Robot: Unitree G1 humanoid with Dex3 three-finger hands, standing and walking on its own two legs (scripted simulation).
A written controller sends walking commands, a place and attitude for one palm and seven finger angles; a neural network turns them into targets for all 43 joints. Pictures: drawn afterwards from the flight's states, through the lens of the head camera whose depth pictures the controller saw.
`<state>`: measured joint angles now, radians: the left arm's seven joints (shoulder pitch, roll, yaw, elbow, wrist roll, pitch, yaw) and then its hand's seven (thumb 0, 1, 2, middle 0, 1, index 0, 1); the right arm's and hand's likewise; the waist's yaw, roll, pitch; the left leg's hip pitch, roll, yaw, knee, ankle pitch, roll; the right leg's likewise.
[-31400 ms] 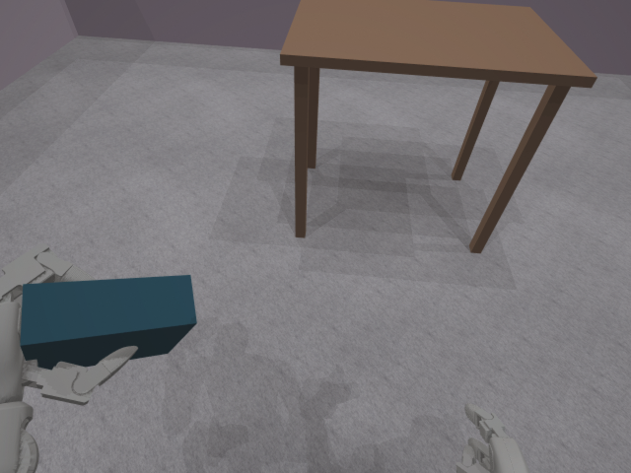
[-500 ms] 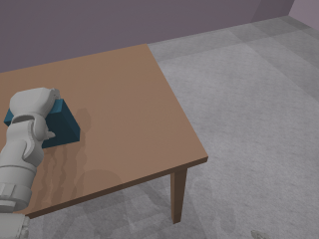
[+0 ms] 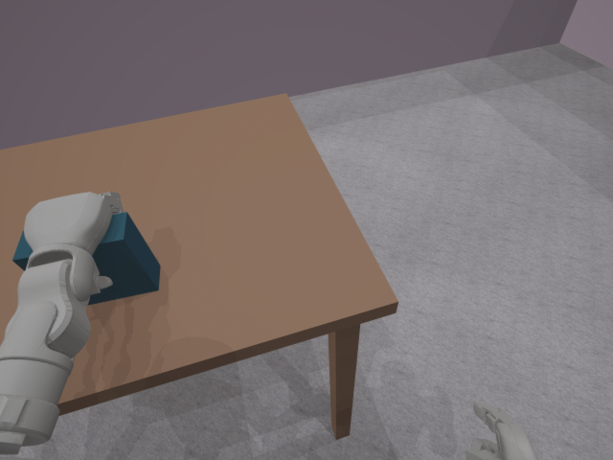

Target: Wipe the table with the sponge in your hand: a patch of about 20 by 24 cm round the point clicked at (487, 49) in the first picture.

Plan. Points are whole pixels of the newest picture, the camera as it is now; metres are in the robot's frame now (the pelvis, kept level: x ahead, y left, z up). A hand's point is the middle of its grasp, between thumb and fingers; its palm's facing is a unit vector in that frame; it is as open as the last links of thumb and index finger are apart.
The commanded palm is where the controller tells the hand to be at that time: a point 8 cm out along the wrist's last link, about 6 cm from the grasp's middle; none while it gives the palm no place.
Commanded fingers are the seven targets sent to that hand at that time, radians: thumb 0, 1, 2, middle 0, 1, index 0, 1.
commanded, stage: wipe back along the first lane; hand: left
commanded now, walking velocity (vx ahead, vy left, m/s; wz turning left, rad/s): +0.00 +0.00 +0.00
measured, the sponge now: (104, 272) +0.32 +0.33 +0.07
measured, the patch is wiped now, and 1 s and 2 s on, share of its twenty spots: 1.00 1.00 1.00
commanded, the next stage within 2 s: lift the sponge slowly off the table in 0.70 s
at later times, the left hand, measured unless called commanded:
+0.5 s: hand (87, 283) +0.27 +0.30 +0.12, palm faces +0.07 -0.01 -1.00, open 9.2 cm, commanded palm +0.23 +0.30 +0.14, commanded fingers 0.00 0.10 1.30 -1.20 -1.60 -1.20 -1.60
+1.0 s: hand (86, 309) +0.24 +0.29 +0.12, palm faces +0.07 -0.02 -1.00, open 9.2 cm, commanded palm +0.20 +0.28 +0.16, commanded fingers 0.00 0.10 1.30 -1.20 -1.60 -1.20 -1.60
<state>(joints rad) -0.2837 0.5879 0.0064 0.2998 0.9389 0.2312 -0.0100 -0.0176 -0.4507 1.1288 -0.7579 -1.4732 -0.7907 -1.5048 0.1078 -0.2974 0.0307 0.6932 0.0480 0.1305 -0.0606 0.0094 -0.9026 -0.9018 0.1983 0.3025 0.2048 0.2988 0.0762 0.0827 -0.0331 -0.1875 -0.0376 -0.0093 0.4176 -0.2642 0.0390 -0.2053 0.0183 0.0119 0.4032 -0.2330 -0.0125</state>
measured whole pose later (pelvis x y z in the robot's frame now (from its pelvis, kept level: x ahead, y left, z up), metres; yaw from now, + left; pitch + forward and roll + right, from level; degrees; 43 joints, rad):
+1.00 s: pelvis -0.01 -0.01 +0.00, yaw -1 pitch -2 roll +0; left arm 0.10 0.53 -0.03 -0.19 0.91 0.44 -0.02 0.02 -0.44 1.12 -0.75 -1.47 -0.80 -1.49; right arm 0.04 -0.29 0.06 0.68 0.04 0.12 -0.06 0.01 -0.90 -0.90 0.20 0.30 0.20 0.30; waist 0.12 0.12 0.00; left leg -0.11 -0.03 0.00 0.42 -0.27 0.03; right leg -0.15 0.02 0.02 0.44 -0.25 -0.02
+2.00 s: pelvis -0.01 -0.02 +0.00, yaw +0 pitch -3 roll +0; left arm -0.05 0.61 -0.04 -0.20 0.86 0.47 -0.15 -0.01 -0.47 1.11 -0.81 -1.42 -0.84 -1.44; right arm -0.01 -0.29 0.08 0.67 0.03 0.13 -0.08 0.01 -0.90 -0.90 0.20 0.30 0.21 0.30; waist 0.13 0.12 0.01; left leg -0.09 -0.02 -0.02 0.39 -0.25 0.01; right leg -0.12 0.03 0.01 0.41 -0.23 -0.04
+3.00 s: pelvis -0.04 -0.01 +0.00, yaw +1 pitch -3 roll +0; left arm -0.26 0.68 -0.05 -0.15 0.84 0.51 -0.26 -0.01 -0.47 1.11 -0.81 -1.42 -0.84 -1.44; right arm -0.01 -0.29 0.10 0.66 0.05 0.11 -0.09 0.01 -0.90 -0.90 0.20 0.30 0.20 0.30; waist 0.14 0.12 0.01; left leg -0.14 -0.04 -0.02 0.42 -0.22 0.02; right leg -0.17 0.02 0.00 0.44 -0.21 -0.03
